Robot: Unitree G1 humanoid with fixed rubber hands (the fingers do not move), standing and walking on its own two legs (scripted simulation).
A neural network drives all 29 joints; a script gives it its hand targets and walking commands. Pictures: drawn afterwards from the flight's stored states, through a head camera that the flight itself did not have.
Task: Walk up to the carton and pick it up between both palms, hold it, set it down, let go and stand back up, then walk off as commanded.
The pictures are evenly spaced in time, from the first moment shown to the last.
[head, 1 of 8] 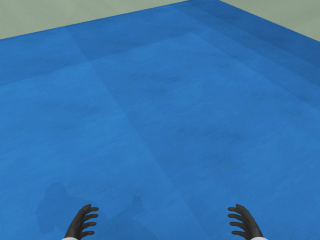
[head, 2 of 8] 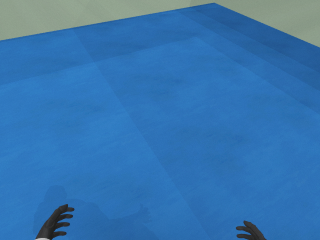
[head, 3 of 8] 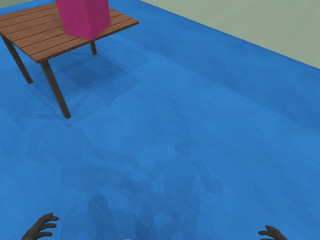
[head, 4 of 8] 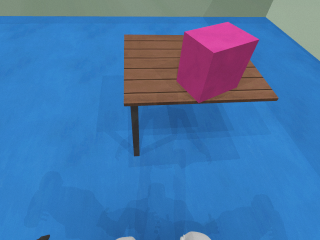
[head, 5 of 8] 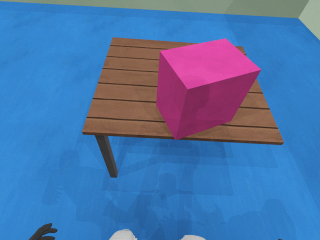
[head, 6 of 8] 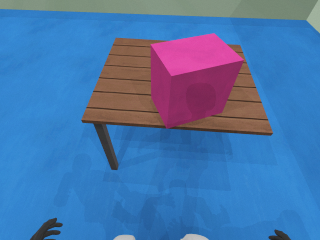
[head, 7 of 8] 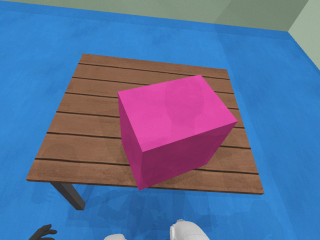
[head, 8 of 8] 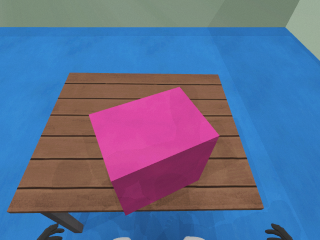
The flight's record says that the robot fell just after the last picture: no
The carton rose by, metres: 0.00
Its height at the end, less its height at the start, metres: +0.00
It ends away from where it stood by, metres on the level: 0.00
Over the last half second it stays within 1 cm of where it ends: yes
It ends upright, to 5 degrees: yes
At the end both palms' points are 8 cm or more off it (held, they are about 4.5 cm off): yes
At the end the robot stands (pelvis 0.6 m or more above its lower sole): yes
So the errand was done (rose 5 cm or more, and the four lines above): no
